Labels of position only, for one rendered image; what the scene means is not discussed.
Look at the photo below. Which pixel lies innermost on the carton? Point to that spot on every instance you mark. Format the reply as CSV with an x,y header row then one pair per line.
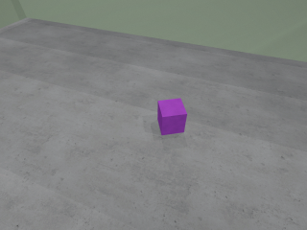
x,y
171,116

